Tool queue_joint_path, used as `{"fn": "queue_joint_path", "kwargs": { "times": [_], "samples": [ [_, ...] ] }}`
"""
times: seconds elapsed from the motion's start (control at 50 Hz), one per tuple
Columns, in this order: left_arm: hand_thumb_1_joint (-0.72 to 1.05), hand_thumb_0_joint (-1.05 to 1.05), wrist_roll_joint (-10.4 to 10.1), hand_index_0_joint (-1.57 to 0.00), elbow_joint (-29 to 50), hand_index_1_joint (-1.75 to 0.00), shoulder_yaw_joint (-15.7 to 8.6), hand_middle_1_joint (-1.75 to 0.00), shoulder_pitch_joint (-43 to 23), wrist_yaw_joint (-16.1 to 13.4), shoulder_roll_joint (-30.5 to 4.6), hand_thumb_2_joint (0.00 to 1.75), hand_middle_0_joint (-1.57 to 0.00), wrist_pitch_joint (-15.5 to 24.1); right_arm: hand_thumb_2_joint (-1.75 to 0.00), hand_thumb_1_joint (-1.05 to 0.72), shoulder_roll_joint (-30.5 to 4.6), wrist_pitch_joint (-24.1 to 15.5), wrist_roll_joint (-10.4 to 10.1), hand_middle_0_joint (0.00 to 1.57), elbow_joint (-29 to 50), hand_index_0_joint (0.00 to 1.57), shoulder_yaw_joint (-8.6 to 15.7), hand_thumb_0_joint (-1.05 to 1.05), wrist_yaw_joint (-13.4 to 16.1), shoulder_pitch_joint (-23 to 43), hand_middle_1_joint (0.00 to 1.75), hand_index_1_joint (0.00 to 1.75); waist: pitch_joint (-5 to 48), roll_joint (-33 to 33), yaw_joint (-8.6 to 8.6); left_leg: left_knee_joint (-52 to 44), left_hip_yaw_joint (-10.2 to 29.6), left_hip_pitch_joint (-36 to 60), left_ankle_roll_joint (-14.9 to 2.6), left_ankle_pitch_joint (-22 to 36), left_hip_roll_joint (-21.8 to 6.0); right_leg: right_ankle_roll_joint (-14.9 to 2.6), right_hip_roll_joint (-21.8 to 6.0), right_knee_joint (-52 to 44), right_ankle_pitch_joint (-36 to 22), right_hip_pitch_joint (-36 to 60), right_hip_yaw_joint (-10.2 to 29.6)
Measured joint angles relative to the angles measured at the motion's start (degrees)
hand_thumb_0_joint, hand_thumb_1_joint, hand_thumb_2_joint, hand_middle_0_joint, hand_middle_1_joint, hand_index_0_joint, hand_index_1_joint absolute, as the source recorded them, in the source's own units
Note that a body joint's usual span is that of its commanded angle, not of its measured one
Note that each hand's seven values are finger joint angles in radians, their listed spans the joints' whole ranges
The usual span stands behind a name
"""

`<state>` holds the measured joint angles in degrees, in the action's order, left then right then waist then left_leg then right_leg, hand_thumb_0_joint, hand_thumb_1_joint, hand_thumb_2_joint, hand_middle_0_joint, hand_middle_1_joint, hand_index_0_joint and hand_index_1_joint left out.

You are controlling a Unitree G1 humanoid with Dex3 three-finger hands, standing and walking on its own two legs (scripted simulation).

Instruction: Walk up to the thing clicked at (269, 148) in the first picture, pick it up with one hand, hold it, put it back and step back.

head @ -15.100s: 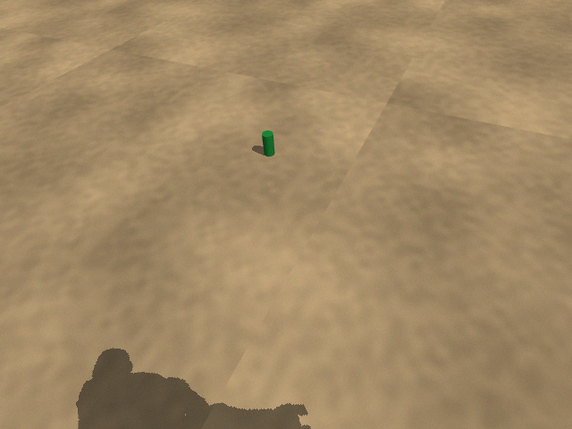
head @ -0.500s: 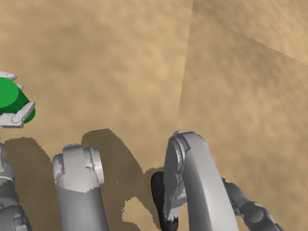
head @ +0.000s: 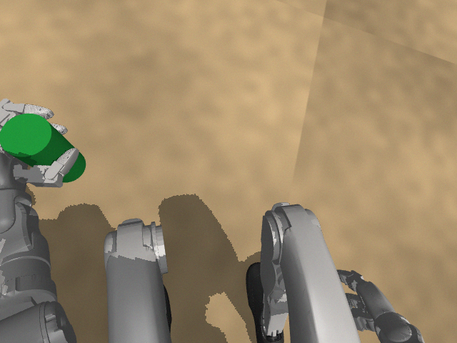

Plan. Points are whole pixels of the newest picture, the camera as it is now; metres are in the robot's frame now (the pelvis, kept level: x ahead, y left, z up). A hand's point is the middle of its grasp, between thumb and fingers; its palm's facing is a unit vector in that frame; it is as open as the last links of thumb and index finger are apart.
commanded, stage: settle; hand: left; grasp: from the side
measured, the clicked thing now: (49, 152) +0.43 +0.29 -0.06
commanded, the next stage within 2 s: lift in 0.64 s
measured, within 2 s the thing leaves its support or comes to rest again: neither
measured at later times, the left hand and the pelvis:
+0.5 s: hand (39, 141) +0.43 +0.28 +0.00, palm faces +0.23 -0.97 -0.03, open 9.0 cm; pelvis +0.00 +0.00 +0.02, yaw +2 degrees
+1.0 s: hand (34, 128) +0.43 +0.27 +0.03, palm faces +0.21 -0.98 -0.03, open 9.0 cm; pelvis +0.00 +0.00 +0.04, yaw +3 degrees
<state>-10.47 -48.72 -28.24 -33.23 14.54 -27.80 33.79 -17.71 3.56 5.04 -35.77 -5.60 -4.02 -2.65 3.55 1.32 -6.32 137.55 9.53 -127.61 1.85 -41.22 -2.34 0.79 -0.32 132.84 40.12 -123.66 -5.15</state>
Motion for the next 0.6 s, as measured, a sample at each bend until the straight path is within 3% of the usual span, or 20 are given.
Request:
{"fn": "queue_joint_path", "kwargs": {
  "times": [0.2,0.6],
  "samples": [
    [-0.29,-0.02,1.2,-0.8,0.4,-1.07,0.6,-1.04,0.0,-0.4,1.3,1.13,-0.79,-0.8,-0.89,-0.91,0.4,-0.8,-0.5,0.2,-0.5,0.21,1.9,0.01,0.7,-0.7,0.3,0.3,1.4,-0.1,0.37,-2.6,-1.2,1.5,-0.38,0.5,0.0,0.11,-0.2,-2.1,-0.2,1.4,0.8],
    [-0.3,-0.02,2.3,-0.8,-2.8,-1.08,0.6,-1.05,-2.4,-1.3,2.3,1.14,-0.79,-0.2,-0.89,-0.9,1.0,-1.7,-0.5,0.2,-1.4,0.21,2.6,0.01,0.9,-2.2,0.3,0.3,2.3,-0.6,0.02,-5.3,-2.4,3.4,-0.52,1.5,0.1,0.03,-0.5,-4.0,-0.7,2.8,1.7]
  ]
}}
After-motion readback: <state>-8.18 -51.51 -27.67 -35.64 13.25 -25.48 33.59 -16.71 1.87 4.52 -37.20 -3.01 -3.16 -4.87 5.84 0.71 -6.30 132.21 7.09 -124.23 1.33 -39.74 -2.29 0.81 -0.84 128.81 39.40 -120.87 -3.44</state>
